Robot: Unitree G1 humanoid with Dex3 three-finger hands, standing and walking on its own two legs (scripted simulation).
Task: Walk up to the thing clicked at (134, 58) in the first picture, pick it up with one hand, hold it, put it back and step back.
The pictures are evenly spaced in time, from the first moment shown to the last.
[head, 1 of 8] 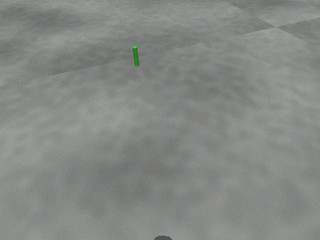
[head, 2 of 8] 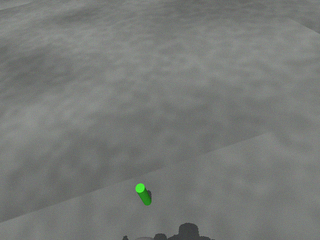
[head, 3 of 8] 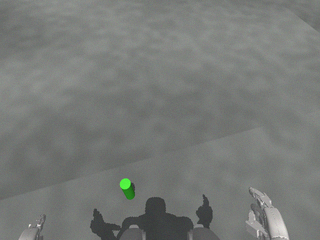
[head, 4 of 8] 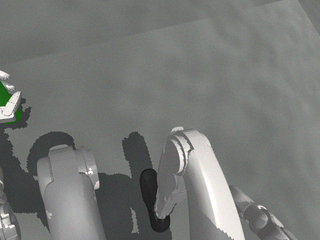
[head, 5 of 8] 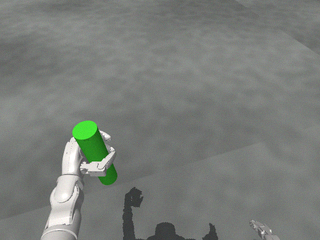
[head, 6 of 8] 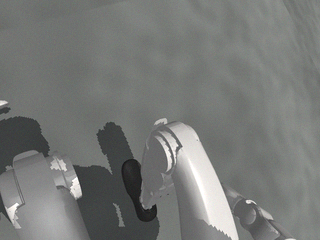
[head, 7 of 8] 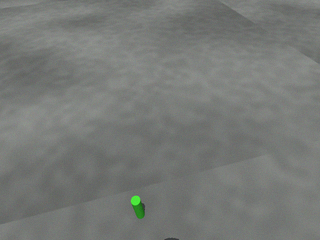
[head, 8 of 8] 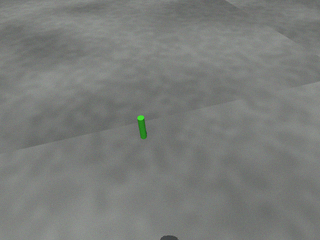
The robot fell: no
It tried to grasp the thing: yes
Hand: left
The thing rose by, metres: 0.66
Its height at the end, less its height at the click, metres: +0.00
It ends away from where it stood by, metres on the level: 0.02
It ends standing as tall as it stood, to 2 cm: yes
